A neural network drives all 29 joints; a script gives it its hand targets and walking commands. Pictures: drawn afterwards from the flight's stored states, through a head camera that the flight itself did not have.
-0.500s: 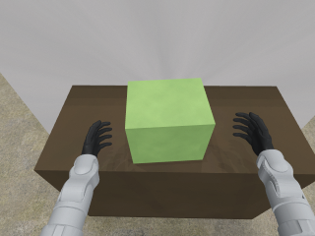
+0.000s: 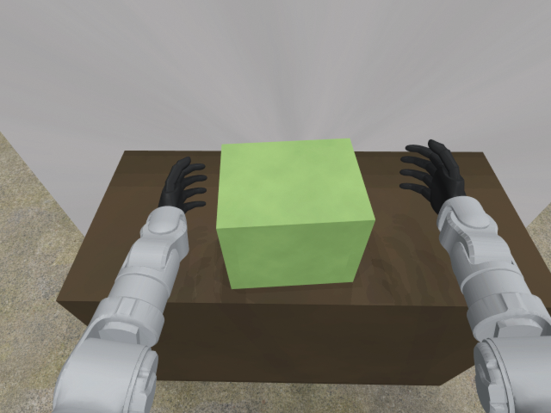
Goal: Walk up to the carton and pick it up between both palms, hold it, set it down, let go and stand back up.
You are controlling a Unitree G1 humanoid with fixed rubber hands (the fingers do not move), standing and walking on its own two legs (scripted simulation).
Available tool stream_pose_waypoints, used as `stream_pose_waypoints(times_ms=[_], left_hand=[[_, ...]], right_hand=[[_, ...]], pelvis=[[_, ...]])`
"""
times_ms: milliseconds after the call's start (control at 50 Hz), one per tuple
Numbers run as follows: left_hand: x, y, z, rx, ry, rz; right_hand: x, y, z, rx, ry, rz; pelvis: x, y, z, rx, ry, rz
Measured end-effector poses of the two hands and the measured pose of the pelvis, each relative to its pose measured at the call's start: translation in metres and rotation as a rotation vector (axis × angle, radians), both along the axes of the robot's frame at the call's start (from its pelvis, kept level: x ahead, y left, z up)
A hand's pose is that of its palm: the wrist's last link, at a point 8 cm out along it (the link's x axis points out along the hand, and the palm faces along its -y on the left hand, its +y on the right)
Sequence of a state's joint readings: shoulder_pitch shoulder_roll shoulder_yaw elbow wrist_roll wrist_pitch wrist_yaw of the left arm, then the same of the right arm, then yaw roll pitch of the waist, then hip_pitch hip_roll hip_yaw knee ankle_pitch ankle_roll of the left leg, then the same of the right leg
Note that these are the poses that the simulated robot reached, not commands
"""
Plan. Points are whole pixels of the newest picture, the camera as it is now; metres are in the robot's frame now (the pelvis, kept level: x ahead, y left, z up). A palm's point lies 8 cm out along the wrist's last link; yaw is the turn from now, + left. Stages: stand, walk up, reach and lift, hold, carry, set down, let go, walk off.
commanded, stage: reach and lift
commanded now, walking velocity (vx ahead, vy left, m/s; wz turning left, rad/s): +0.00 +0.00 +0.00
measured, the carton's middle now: (289, 215) +0.47 -0.01 -0.02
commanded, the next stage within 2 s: none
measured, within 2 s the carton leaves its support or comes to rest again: neither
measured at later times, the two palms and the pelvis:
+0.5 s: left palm (177, 186) +0.45 +0.18 +0.08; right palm (430, 169) +0.46 -0.22 +0.11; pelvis +0.01 +0.00 +0.00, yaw +0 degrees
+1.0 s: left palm (189, 220) +0.45 +0.18 -0.01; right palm (412, 208) +0.46 -0.22 +0.01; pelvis +0.00 -0.01 -0.02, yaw +0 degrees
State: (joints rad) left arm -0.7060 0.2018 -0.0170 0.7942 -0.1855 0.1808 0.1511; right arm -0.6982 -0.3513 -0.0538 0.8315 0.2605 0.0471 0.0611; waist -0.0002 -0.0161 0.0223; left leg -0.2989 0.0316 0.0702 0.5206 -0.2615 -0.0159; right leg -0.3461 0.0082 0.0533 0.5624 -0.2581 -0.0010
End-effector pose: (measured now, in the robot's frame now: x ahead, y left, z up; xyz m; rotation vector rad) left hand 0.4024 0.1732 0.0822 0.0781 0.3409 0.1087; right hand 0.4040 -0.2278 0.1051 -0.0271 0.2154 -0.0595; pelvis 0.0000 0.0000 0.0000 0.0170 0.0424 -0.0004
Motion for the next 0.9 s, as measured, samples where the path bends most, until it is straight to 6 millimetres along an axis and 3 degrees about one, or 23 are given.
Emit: stream_pose_waypoints(times_ms=[220, 400, 680, 820, 900], left_hand=[[0.031, -0.005, 0.014, 0.008, -0.008, 0.007], [0.05, 0.001, 0.015, 0.015, -0.01, 0.029], [0.045, 0.007, -0.042, 0.0, 0.007, 0.039], [0.039, 0.009, -0.082, -0.008, 0.047, 0.048], [0.043, 0.007, -0.092, -0.012, 0.02, 0.035]], right_hand=[[0.033, 0.007, 0.019, 0.004, -0.002, -0.004], [0.053, 0.012, 0.018, 0.001, 0.025, -0.003], [0.049, 0.003, -0.043, -0.039, 0.062, 0.0], [0.053, 0.003, -0.072, -0.049, 0.062, 0.007], [0.054, 0.003, -0.087, -0.053, 0.061, 0.009]], pelvis=[[0.003, -0.001, -0.001, 0.0, 0.073, 0.001], [0.008, -0.002, -0.002, 0.001, 0.132, 0.001], [0.006, -0.006, -0.006, 0.003, 0.266, 0.002], [0.003, -0.007, -0.01, 0.003, 0.367, 0.002], [0.001, -0.007, -0.013, 0.002, 0.414, 0.001]])
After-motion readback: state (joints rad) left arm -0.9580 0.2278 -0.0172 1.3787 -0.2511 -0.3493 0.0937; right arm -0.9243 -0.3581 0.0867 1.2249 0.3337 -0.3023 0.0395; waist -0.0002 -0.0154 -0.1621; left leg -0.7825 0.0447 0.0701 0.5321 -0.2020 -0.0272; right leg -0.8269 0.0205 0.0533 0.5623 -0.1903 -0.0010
